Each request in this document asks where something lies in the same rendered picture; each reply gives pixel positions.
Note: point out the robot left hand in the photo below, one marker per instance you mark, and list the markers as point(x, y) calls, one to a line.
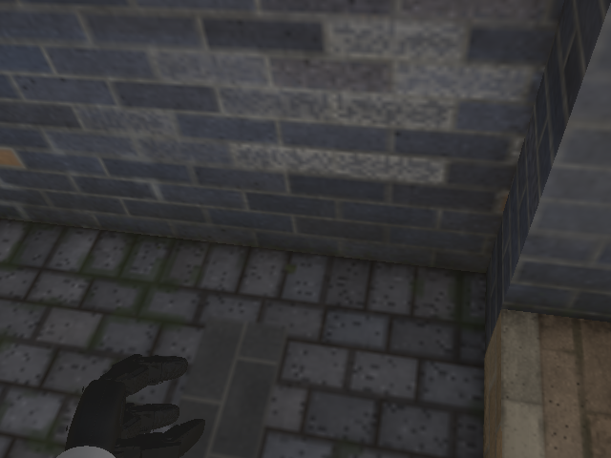
point(103, 419)

